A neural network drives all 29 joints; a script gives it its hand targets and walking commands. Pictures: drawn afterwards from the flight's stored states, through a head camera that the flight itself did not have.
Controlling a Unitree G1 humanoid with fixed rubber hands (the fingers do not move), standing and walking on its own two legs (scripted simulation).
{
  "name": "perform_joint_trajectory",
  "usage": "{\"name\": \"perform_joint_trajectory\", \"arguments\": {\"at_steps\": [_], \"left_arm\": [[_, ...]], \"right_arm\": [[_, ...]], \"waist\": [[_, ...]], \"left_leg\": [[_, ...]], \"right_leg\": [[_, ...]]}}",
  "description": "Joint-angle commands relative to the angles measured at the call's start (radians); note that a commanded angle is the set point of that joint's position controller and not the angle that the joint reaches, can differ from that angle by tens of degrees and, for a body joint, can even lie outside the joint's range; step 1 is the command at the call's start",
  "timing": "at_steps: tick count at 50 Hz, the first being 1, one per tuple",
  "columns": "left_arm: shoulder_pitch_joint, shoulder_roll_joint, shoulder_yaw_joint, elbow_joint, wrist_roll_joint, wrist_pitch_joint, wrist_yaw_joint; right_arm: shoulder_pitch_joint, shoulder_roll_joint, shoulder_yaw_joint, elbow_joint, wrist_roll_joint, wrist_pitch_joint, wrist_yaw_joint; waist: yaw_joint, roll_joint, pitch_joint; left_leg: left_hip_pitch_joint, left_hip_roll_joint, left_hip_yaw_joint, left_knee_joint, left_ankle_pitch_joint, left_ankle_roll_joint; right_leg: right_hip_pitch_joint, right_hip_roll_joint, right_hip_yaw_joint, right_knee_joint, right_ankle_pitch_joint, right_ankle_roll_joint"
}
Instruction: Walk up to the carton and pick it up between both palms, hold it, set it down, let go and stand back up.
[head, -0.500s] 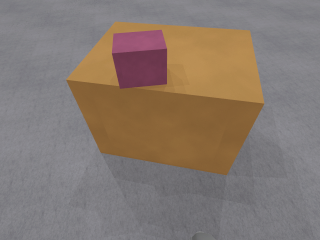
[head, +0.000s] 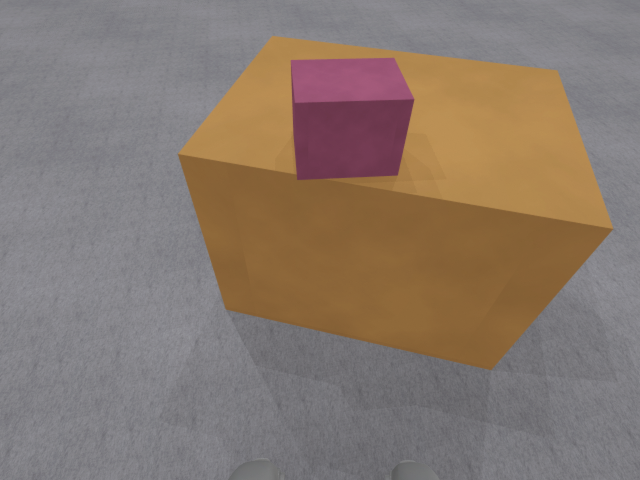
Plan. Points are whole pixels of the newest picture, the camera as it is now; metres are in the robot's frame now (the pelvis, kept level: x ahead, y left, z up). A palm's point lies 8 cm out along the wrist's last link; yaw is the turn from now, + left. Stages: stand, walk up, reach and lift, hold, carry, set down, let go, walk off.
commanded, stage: walk up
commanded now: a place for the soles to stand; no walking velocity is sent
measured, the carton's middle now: (345, 119) +0.79 -0.03 +0.02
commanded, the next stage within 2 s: none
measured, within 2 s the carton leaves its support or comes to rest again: neither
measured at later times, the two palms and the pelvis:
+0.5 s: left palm out of the picture +0.14 +0.29 -0.08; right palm out of the picture +0.11 -0.36 -0.08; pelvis +0.05 -0.03 +0.01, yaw -8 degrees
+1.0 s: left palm (116, 449) +0.18 +0.27 -0.08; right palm out of the picture +0.07 -0.36 -0.07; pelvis +0.06 -0.03 +0.02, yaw -11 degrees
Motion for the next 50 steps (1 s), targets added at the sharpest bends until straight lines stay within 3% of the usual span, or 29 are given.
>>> {"name": "perform_joint_trajectory", "arguments": {"at_steps": [1, 3, 5, 7, 8, 9, 12, 16, 18, 22, 23, 24, 25, 26, 27, 28, 29, 31, 32, 35, 38, 41, 42, 43, 44, 46, 47, 48, 50], "left_arm": [[0.008, 0.234, 0.112, 0.008, 0.006, 0.005, -0.019], [0.056, 0.216, 0.110, 0.028, 0.006, 0.007, -0.039], [0.101, 0.193, 0.103, 0.042, 0.003, 0.009, -0.050], [0.058, 0.205, 0.107, 0.028, 0.021, 0.026, -0.058], [0.072, 0.191, 0.097, 0.017, 0.011, 0.024, -0.060], [0.041, 0.195, 0.096, 0.016, 0.016, 0.028, -0.064], [0.017, 0.177, 0.090, 0.000, 0.012, 0.021, -0.066], [-0.005, 0.176, 0.084, -0.011, 0.014, 0.006, -0.074], [-0.024, 0.143, 0.074, -0.030, 0.020, -0.003, -0.079], [0.087, 0.169, 0.092, 0.012, 0.012, -0.019, -0.085], [0.095, 0.160, 0.095, 0.023, 0.012, -0.023, -0.080], [0.110, 0.200, 0.106, 0.021, 0.015, -0.031, -0.071], [0.086, 0.292, 0.120, 0.002, 0.022, -0.036, -0.063], [0.032, 0.295, 0.109, -0.024, 0.023, -0.044, -0.055], [-0.034, 0.327, 0.112, -0.038, 0.016, -0.043, -0.056], [-0.062, 0.312, 0.110, -0.029, 0.015, -0.037, -0.052], [-0.096, 0.269, 0.097, -0.029, 0.013, -0.031, -0.050], [-0.065, 0.256, 0.093, -0.030, 0.021, -0.030, -0.046], [-0.062, 0.260, 0.098, -0.026, 0.029, -0.027, -0.047], [-0.073, 0.257, 0.094, -0.049, 0.023, -0.027, -0.050], [-0.107, 0.259, 0.092, -0.048, 0.017, -0.023, -0.050], [-0.144, 0.211, 0.071, -0.035, 0.004, -0.011, -0.054], [-0.156, 0.166, 0.058, -0.058, -0.003, -0.012, -0.059], [-0.160, 0.122, 0.048, -0.060, -0.014, -0.011, -0.055], [-0.106, 0.173, 0.063, -0.028, -0.003, -0.009, -0.052], [-0.031, 0.190, 0.076, 0.006, 0.001, -0.019, -0.063], [-0.057, 0.183, 0.071, -0.002, 0.001, -0.026, -0.070], [-0.047, 0.173, 0.071, -0.001, -0.005, -0.034, -0.071], [-0.063, 0.180, 0.080, -0.013, -0.004, -0.048, -0.064]], "right_arm": [[-0.082, -0.296, -0.126, -0.040, -0.043, -0.062, -0.050], [-0.005, -0.276, -0.126, -0.030, -0.025, -0.086, -0.063], [-0.006, -0.248, -0.114, -0.042, -0.019, -0.096, -0.069], [0.029, -0.244, -0.121, -0.037, -0.012, -0.101, -0.076], [0.033, -0.231, -0.111, -0.038, -0.006, -0.106, -0.079], [0.052, -0.233, -0.107, -0.035, -0.005, -0.111, -0.079], [0.075, -0.223, -0.103, -0.043, -0.010, -0.116, -0.083], [0.025, -0.242, -0.107, -0.053, -0.017, -0.104, -0.075], [0.031, -0.260, -0.110, -0.049, -0.007, -0.101, -0.074], [-0.067, -0.270, -0.097, -0.075, -0.013, -0.076, -0.062], [-0.075, -0.227, -0.086, -0.079, -0.012, -0.067, -0.064], [-0.044, -0.184, -0.075, -0.074, 0.001, -0.057, -0.067], [-0.044, -0.126, -0.051, -0.101, 0.021, -0.051, -0.065], [-0.053, -0.116, -0.035, -0.090, 0.024, -0.035, -0.071], [-0.037, -0.155, -0.046, -0.067, 0.013, -0.030, -0.084], [-0.065, -0.201, -0.068, -0.043, 0.014, -0.030, -0.083], [-0.067, -0.212, -0.063, -0.026, 0.023, -0.031, -0.076], [-0.054, -0.169, -0.068, -0.007, 0.020, -0.032, -0.066], [-0.042, -0.159, -0.066, 0.008, 0.018, -0.030, -0.065], [-0.045, -0.180, -0.076, 0.021, -0.015, -0.026, -0.062], [-0.027, -0.167, -0.086, 0.044, -0.021, -0.033, -0.062], [0.069, -0.150, -0.090, 0.084, -0.017, -0.053, -0.058], [0.091, -0.172, -0.090, 0.077, -0.036, -0.062, -0.066], [0.015, -0.243, -0.095, 0.047, -0.031, -0.074, -0.067], [-0.068, -0.263, -0.091, 0.021, -0.030, -0.079, -0.066], [-0.151, -0.224, -0.079, -0.002, -0.021, -0.095, -0.064], [-0.120, -0.232, -0.082, -0.001, -0.025, -0.100, -0.061], [-0.106, -0.220, -0.076, 0.012, -0.021, -0.094, -0.062], [-0.071, -0.199, -0.063, 0.005, -0.014, -0.087, -0.062]], "waist": [[-0.006, 0.161, 0.085], [-0.009, 0.104, 0.028], [0.020, 0.093, 0.027], [-0.012, 0.035, -0.005], [0.005, 0.066, -0.035], [-0.019, 0.067, -0.051], [-0.019, 0.103, -0.041], [-0.027, 0.141, -0.040], [-0.027, 0.167, -0.040], [0.049, 0.112, -0.111], [0.050, 0.084, -0.113], [0.048, -0.066, -0.174], [0.038, -0.288, -0.139], [0.027, -0.287, -0.132], [0.026, -0.333, -0.133], [0.013, -0.255, -0.049], [-0.003, -0.215, -0.033], [0.007, -0.266, -0.071], [0.022, -0.305, -0.084], [0.026, -0.291, -0.077], [0.016, -0.226, -0.051], [-0.049, -0.189, -0.097], [-0.058, -0.063, -0.146], [-0.043, 0.070, -0.073], [-0.014, 0.058, -0.004], [0.031, -0.001, -0.012], [0.030, 0.056, -0.009], [0.032, 0.017, -0.043], [0.019, 0.039, -0.129]], "left_leg": [[0.048, 0.230, -0.410, -0.722, -0.484, 0.031], [0.161, 0.184, -0.310, -0.674, -0.237, -0.040], [0.188, 0.187, -0.251, -0.649, -0.130, 0.026], [0.301, 0.205, -0.244, -0.644, -0.115, 0.012], [0.329, 0.201, -0.184, -0.623, 0.005, 0.018], [0.389, 0.196, -0.189, -0.619, 0.072, -0.012], [0.424, 0.171, -0.103, -0.565, 0.289, 0.025], [0.398, 0.212, -0.038, -0.500, 0.311, 0.163], [0.376, 0.253, -0.032, -0.443, 0.448, 0.190], [0.200, 0.195, 0.069, -0.269, 0.358, 0.150], [0.148, 0.176, 0.080, -0.183, 0.354, 0.124], [0.130, 0.113, 0.110, -0.043, 0.266, 0.092], [-0.018, -0.008, 0.113, 0.129, 0.040, 0.043], [-0.094, -0.064, 0.007, 0.161, -0.192, 0.029], [-0.086, -0.046, -0.067, 0.186, -0.260, 0.026], [-0.028, -0.001, -0.071, 0.180, -0.222, 0.030], [0.005, -0.006, -0.061, 0.137, -0.191, 0.035], [-0.007, -0.019, -0.056, 0.094, -0.142, 0.041], [-0.012, -0.022, -0.051, 0.050, -0.174, 0.042], [-0.002, -0.061, -0.039, -0.006, -0.170, 0.041], [0.094, -0.074, -0.036, -0.063, -0.104, 0.046], [0.309, -0.103, 0.005, -0.347, 0.023, 0.062], [0.362, 0.013, -0.178, -0.466, -0.068, 0.097], [0.241, 0.176, -0.384, -0.622, -0.293, 0.159], [0.126, 0.291, -0.438, -0.674, -0.336, 0.223], [0.127, 0.255, -0.333, -0.562, -0.116, 0.226], [0.145, 0.171, -0.211, -0.492, 0.086, 0.173], [0.169, 0.139, -0.145, -0.422, 0.256, 0.162], [0.199, 0.055, -0.020, -0.288, 0.409, 0.094]], "right_leg": [[-0.308, 0.051, 0.073, 0.227, 0.061, 0.026], [-0.257, 0.054, 0.093, 0.185, 0.131, 0.025], [-0.242, 0.052, 0.088, 0.162, 0.150, 0.022], [-0.262, 0.059, 0.109, 0.162, 0.157, 0.037], [-0.243, 0.049, 0.118, 0.125, 0.177, 0.032], [-0.260, 0.051, 0.107, 0.126, 0.194, 0.038], [-0.236, 0.057, 0.104, 0.045, 0.169, 0.044], [-0.166, 0.019, 0.009, -0.064, 0.099, 0.044], [-0.122, -0.006, -0.036, -0.139, 0.099, 0.025], [0.147, 0.072, -0.122, -0.344, 0.171, -0.007], [0.177, 0.073, -0.093, -0.371, 0.208, -0.027], [0.219, 0.046, 0.017, -0.409, 0.327, -0.045], [0.211, -0.110, 0.406, -0.504, 0.484, -0.115], [0.203, -0.187, 0.602, -0.558, 0.458, -0.190], [0.143, -0.246, 0.701, -0.630, 0.283, -0.241], [0.003, -0.209, 0.630, -0.617, 0.128, -0.224], [-0.020, -0.134, 0.496, -0.572, 0.155, -0.191], [0.054, -0.112, 0.444, -0.530, 0.138, -0.157], [0.075, -0.110, 0.446, -0.520, 0.096, -0.177], [0.075, -0.100, 0.480, -0.557, -0.110, -0.171], [-0.033, -0.153, 0.506, -0.574, -0.038, -0.193], [-0.099, -0.061, 0.347, -0.461, -0.020, -0.124], [-0.141, -0.027, 0.278, -0.341, -0.001, -0.077], [-0.183, 0.120, 0.127, -0.151, -0.047, -0.024], [-0.129, 0.099, 0.059, -0.047, -0.073, -0.012], [-0.029, 0.050, 0.010, -0.081, -0.026, -0.001], [0.012, 0.055, -0.012, -0.182, 0.019, -0.010], [0.055, 0.073, -0.019, -0.262, 0.133, -0.011], [0.160, 0.028, 0.028, -0.348, 0.444, -0.032]]}}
